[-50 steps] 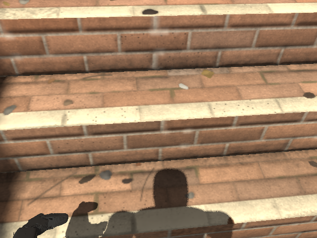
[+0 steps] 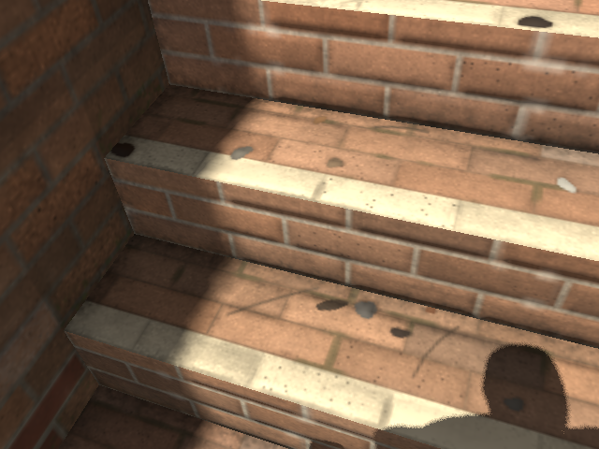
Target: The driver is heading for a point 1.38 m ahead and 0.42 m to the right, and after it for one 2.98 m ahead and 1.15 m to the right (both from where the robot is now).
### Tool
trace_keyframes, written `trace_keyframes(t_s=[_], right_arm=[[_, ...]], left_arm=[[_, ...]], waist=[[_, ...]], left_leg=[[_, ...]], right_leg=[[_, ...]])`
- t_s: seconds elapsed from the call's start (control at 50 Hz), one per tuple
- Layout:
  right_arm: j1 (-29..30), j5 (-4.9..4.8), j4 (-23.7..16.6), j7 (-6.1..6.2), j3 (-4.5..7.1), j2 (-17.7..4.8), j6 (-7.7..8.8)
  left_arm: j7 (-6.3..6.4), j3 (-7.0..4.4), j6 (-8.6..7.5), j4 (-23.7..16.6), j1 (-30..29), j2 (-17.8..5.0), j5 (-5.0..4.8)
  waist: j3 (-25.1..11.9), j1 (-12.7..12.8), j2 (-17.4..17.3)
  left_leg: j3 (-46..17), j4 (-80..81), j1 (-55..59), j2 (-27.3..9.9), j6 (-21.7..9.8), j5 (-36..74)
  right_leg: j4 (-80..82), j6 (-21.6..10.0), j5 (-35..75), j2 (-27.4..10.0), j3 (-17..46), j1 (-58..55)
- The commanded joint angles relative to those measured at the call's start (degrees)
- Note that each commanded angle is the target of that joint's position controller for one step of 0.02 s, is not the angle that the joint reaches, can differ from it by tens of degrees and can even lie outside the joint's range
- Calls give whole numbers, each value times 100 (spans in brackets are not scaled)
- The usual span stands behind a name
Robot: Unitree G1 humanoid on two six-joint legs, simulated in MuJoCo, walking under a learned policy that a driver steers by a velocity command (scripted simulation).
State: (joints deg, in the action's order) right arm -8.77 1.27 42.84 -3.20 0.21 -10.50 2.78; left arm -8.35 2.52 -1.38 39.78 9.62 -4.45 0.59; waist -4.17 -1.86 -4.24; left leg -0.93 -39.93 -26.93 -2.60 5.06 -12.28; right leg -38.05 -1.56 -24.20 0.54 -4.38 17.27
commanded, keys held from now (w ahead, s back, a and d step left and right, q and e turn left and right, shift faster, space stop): no key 0.76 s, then w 0.24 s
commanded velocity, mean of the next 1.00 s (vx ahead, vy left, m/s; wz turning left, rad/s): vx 0.05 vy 0.00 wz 0.03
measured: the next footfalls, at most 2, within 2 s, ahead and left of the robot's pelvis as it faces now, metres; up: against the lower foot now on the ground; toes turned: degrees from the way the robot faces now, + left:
left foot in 1.28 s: +0.12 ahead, +0.18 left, +0.00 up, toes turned +6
right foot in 1.60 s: +0.33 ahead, +0.00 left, +0.20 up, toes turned +1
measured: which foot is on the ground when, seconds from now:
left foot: down 0.00-0.96, up 0.98-1.00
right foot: down 0.00-1.00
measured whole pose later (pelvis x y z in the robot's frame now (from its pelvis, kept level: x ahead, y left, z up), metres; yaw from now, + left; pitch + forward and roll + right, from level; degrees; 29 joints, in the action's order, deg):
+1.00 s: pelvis +0.01 +0.02 +0.01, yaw -1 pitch +4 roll +0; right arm -20.4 0.5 45.5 1.6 4.5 -11.0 0.7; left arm 3.6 -3.2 -1.4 44.2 22.8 -12.0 1.1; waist -4.4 1.5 -0.3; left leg 2.0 -41.2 -25.3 -0.7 -4.5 -20.0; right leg -31.8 -3.9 -22.2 0.1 -0.3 13.5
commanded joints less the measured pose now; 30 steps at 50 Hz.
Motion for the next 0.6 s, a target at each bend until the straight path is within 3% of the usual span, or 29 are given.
trace_keyframes(t_s=[0.02,0.04,0.06,0.08,0.12,0.18,0.2,0.24,0.26,0.28,0.3,0.34,0.48,0.6], right_arm=[[1117,-196,-762,164,-48,-463,266],[1325,-173,-839,247,67,-593,236],[1157,-130,-780,267,52,-456,212],[987,-91,-752,290,17,-273,209],[503,-53,-514,139,-12,-184,107],[464,-49,-412,66,-2,-185,74],[573,-36,-459,87,-45,-41,76],[626,-31,-445,83,-52,-47,73],[-92,-38,-393,371,165,-367,116],[-175,-45,-296,504,195,-401,125],[-114,-42,-348,570,194,-329,117],[-61,-45,-398,609,192,-193,68],[-268,26,-458,640,230,-133,-38],[-553,-17,-387,645,242,-121,-57]], left_arm=[[83,-193,-289,-212,545,-264,90],[217,-287,-322,-287,318,-563,190],[267,-374,-305,-422,-63,-762,246],[269,-401,-250,-450,-178,-795,189],[203,-369,-217,-264,19,-572,34],[177,-379,-202,-216,109,-521,94],[195,-371,-199,-159,152,-545,59],[228,-382,-198,-118,213,-581,44],[851,-506,-239,-254,242,-846,-152],[1087,-497,-230,-185,281,-941,-118],[1181,-508,-200,-177,318,-943,-94],[1205,-521,-145,-165,447,-911,-60],[1232,-550,-11,-106,694,-911,52],[1266,-556,12,10,927,-953,85]], waist=[[-515,823,434],[-365,634,436],[-209,457,427],[-214,336,465],[-126,192,432],[-252,200,322],[-323,195,292],[-368,191,273],[-164,176,604],[-291,156,530],[-296,195,366],[-411,251,216],[20,287,316],[202,309,350]], left_leg=[[-380,675,720,-301,-936,1831],[-240,680,107,-257,-1123,1204],[-218,785,-343,-239,-1079,761],[-210,770,-173,-220,-999,554],[-253,925,432,-195,-881,235],[-187,1018,777,-141,-934,517],[-189,998,916,-161,-944,707],[-193,988,1095,-173,-948,959],[-364,975,1420,-513,-861,2294],[-355,952,1636,-501,-812,2582],[-350,951,1733,-483,-805,2757],[-318,1028,1916,-472,-830,2688],[-264,1389,1668,-451,-870,1767],[-317,1563,1477,-416,-853,899]], right_leg=[[740,-176,1284,-638,726,-457],[530,-153,1610,-482,560,-756],[582,-235,1657,-504,570,-879],[650,-362,1427,-579,630,-695],[868,-280,770,-529,594,-145],[716,-133,1017,-385,415,-148],[723,-104,1160,-381,380,-121],[711,-85,1225,-371,365,-77],[1142,-50,2514,-708,654,-154],[1064,-3,2519,-695,593,-246],[1048,32,2427,-683,585,-262],[1145,33,2111,-678,579,-309],[1408,33,1478,-699,545,-292],[1546,-26,1195,-680,582,-325]])
Keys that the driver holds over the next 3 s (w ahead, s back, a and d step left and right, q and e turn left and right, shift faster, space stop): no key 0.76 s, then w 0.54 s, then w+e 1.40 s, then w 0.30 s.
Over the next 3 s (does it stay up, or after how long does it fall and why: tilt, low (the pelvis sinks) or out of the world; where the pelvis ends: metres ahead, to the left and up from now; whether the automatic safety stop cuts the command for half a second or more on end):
stays up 0.49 0.13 0.37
